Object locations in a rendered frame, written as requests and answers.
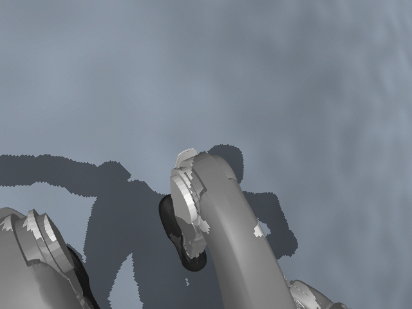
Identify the right robot hand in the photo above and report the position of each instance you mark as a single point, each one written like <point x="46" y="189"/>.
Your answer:
<point x="306" y="297"/>

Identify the left robot foot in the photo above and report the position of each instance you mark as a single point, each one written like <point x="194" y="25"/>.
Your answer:
<point x="83" y="280"/>

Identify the right robot foot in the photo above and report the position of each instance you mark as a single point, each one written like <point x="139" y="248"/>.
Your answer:
<point x="174" y="233"/>

